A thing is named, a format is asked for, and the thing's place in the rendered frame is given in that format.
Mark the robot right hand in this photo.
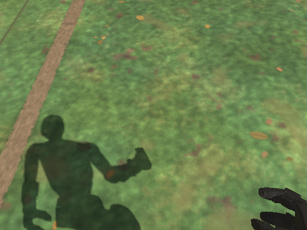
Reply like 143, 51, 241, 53
251, 187, 307, 230

